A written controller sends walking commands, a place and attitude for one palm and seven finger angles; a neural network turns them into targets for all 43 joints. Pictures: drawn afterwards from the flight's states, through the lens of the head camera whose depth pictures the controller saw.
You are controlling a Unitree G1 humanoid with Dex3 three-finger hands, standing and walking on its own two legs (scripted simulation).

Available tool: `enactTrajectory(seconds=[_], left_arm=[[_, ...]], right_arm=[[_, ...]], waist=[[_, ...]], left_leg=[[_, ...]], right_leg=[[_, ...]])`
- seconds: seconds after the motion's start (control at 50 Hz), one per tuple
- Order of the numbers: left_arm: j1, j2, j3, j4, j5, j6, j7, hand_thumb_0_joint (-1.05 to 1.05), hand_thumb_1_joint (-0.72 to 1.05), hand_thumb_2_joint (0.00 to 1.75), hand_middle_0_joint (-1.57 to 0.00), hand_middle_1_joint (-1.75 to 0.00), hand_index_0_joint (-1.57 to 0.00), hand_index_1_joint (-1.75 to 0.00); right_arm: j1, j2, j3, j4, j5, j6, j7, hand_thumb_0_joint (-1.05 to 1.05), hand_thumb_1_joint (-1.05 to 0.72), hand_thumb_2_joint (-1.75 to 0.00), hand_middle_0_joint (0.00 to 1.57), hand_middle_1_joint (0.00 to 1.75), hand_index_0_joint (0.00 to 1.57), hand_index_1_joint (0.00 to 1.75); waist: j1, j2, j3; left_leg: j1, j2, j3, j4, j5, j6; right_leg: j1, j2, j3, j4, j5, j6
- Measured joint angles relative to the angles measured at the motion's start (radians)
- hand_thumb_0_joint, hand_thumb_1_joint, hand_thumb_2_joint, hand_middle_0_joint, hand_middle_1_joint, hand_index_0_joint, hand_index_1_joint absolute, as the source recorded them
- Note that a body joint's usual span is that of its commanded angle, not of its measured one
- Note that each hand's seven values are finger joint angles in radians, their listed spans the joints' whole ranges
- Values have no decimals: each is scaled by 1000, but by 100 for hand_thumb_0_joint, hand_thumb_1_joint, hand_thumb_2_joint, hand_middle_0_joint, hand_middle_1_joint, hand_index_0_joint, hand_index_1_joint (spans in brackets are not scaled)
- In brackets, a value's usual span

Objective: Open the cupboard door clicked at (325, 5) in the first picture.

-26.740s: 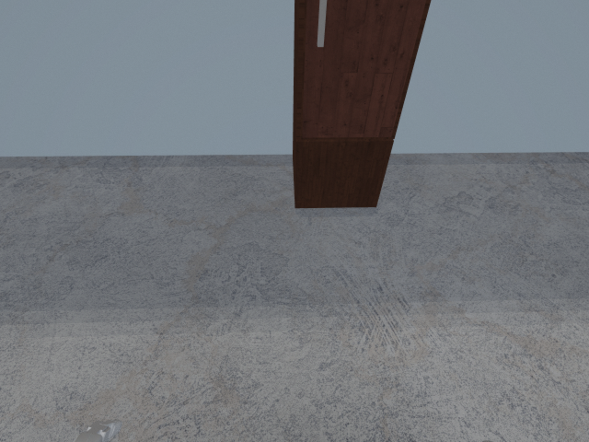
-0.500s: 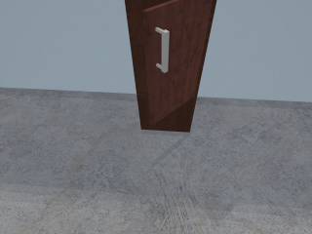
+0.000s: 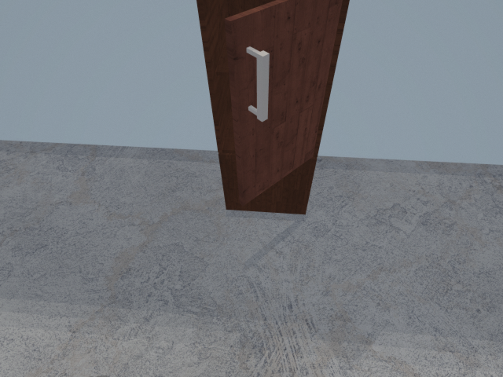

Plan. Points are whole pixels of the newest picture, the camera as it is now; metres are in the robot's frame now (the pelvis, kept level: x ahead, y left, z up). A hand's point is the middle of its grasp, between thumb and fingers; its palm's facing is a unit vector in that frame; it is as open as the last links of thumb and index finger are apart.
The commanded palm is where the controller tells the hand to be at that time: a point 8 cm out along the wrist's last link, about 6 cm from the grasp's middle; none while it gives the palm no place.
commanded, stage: look to check the result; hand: left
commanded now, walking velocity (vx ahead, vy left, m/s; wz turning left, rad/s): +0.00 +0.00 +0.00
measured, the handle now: (257, 85) +0.69 +0.02 +0.09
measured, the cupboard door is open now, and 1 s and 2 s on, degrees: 46 46 46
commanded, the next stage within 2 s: walk to a spot facing it in 0.08 s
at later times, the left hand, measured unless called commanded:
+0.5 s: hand out of the picture +0.08 +0.20 -0.18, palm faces -0.12 -0.95 -0.29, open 7.4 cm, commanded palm none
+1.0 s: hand out of the picture +0.10 +0.15 -0.17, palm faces -0.32 -0.91 -0.27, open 7.4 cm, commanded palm none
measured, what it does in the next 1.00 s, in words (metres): lifts its left foot, turning right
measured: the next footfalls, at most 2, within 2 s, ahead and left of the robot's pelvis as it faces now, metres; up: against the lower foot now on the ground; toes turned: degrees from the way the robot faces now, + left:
left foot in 1.12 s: +0.09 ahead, +0.10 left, +0.00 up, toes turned -30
right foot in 1.40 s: -0.04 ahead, -0.17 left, +0.00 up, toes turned -42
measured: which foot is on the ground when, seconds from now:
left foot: down 0.00-0.66, up 0.68-1.00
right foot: down 0.00-1.00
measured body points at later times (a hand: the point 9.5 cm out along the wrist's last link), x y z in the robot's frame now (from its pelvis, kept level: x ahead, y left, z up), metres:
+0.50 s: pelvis +0.00 -0.01 -0.01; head +0.03 -0.02 +0.44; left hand +0.09 +0.25 -0.15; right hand +0.03 -0.28 -0.16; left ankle -0.02 +0.11 -0.75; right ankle +0.01 -0.09 -0.75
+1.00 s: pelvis -0.01 -0.04 +0.00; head +0.06 -0.07 +0.44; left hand +0.11 +0.19 -0.15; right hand +0.03 -0.33 -0.14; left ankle +0.04 +0.13 -0.70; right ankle -0.01 -0.13 -0.75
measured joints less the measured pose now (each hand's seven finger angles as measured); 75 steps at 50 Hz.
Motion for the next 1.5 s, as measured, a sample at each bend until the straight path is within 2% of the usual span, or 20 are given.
enactTrajectory(seconds=[0.26,0.5,0.58,0.62,0.66,0.72,0.8,0.9,1.02,1.1,1.12,1.16,1.2,1.24,1.34,1.38,1.4,1.42,1.46,1.5], left_arm=[[0,5,0,-6,-2,1,-1,1,91,90,-20,-29,-20,-30],[68,-55,23,-84,3,68,-6,1,91,90,-20,-29,-20,-30],[72,-86,36,-123,4,91,-17,1,91,90,-20,-29,-20,-30],[79,-104,41,-145,6,90,-22,1,91,90,-20,-29,-20,-30],[103,-103,46,-175,11,72,-28,1,91,90,-20,-29,-20,-30],[107,-111,52,-180,10,55,-9,1,91,90,-20,-29,-20,-30],[134,-117,56,-178,10,58,5,1,91,90,-20,-29,-20,-30],[164,-118,59,-169,11,56,8,1,91,90,-20,-29,-20,-30],[158,-101,70,-181,17,61,5,1,91,90,-20,-30,-20,-30],[149,-81,76,-193,11,72,4,1,91,90,-20,-29,-20,-30],[143,-80,76,-196,5,76,1,1,91,90,-20,-29,-20,-30],[108,-55,82,-199,5,84,-10,1,91,90,-20,-29,-20,-30],[89,-34,91,-214,10,83,-19,1,91,90,-20,-29,-20,-30],[74,-22,97,-229,11,84,-28,1,91,90,-20,-29,-20,-30],[65,-21,88,-251,10,79,-45,1,91,90,-20,-29,-19,-30],[68,-21,83,-251,8,75,-50,1,91,90,-20,-29,-19,-30],[74,-17,79,-255,8,68,-52,1,91,90,-20,-29,-19,-30],[79,-14,78,-257,11,57,-47,1,91,90,-20,-29,-19,-30],[70,-34,71,-246,9,47,-30,1,91,90,-20,-29,-20,-30],[67,-47,66,-244,13,54,-19,1,91,90,-20,-29,-20,-30]], right_arm=[[10,-9,0,0,0,3,-3,1,-90,-90,20,30,21,30],[56,83,-20,-93,-4,37,-24,1,-91,-90,20,30,21,30],[80,100,-28,-108,-14,37,-27,1,-90,-90,20,30,21,30],[89,99,-33,-110,-18,40,-28,1,-90,-90,20,30,21,30],[99,103,-36,-115,-11,50,-26,1,-90,-90,20,30,21,30],[59,100,-45,-124,3,77,-18,1,-90,-90,20,30,21,30],[4,102,-53,-156,6,74,-13,1,-91,-90,20,30,21,30],[-41,106,-57,-195,12,59,-20,1,-91,-90,20,30,20,30],[-79,114,-55,-221,20,50,-27,1,-91,-90,20,30,20,30],[-70,116,-44,-240,23,28,-30,1,-91,-90,20,30,20,30],[-57,108,-44,-247,17,18,-32,1,-91,-90,20,30,20,30],[-40,118,-39,-243,2,16,-40,1,-91,-90,20,30,21,30],[-10,129,-29,-240,-12,19,-38,1,-91,-90,20,30,21,30],[20,133,-26,-237,-19,22,-37,1,-90,-90,20,30,21,30],[67,117,-30,-228,-22,25,-30,1,-90,-90,20,30,21,30],[87,105,-34,-227,-18,27,-24,1,-90,-90,20,30,21,30],[102,99,-37,-230,-13,30,-20,1,-90,-90,20,30,21,30],[109,92,-40,-228,-7,35,-18,1,-90,-90,20,30,21,30],[87,66,-46,-215,5,55,-23,1,-90,-90,20,30,21,30],[73,58,-50,-210,10,61,-23,1,-91,-90,20,30,21,30]], waist=[[0,-3,4],[8,-35,27],[17,-30,63],[22,-6,76],[28,-5,68],[28,6,100],[34,-22,104],[43,-52,72],[62,-72,50],[53,-71,26],[42,-48,17],[42,-69,40],[48,-77,49],[51,-70,55],[38,-23,67],[27,-12,63],[21,-16,53],[22,-26,42],[16,-3,62],[7,-10,75]], left_leg=[[12,11,4,-5,-9,-9],[-61,39,116,164,-108,-15],[-63,52,159,208,-134,-18],[-70,78,169,243,-154,-32],[-120,99,174,344,-194,-47],[-261,81,47,663,-332,-53],[-376,54,-9,818,-270,-65],[-378,45,-35,715,-231,-78],[-314,26,-56,524,-244,-71],[-207,26,-64,247,-149,-48],[-194,48,-79,191,-82,-43],[-192,45,-62,220,-69,-47],[-173,61,-44,214,-85,-48],[-156,86,-29,200,-89,-52],[-134,152,38,236,-129,-71],[-139,172,68,287,-167,-84],[-156,174,81,335,-194,-89],[-192,166,87,426,-244,-91],[-272,146,31,642,-347,-83],[-329,120,19,754,-362,-81]], right_leg=[[11,12,4,-8,-5,-8],[-133,49,96,228,-85,-9],[-232,15,42,505,-275,18],[-226,-9,14,502,-282,21],[-184,-32,30,368,-162,9],[-196,5,38,371,-169,-16],[-180,27,92,254,-93,-21],[-160,42,172,149,-25,-20],[-161,65,245,122,-1,-2],[-198,99,277,171,-18,25],[-233,114,248,237,-97,34],[-306,80,172,448,-260,64],[-367,50,102,631,-310,84],[-393,18,51,714,-316,95],[-308,-38,-31,514,-273,85],[-241,-43,-50,389,-196,70],[-200,-51,-49,311,-102,53],[-192,-55,-31,284,-121,41],[-215,-33,-8,327,-153,34],[-211,-29,18,312,-137,36]])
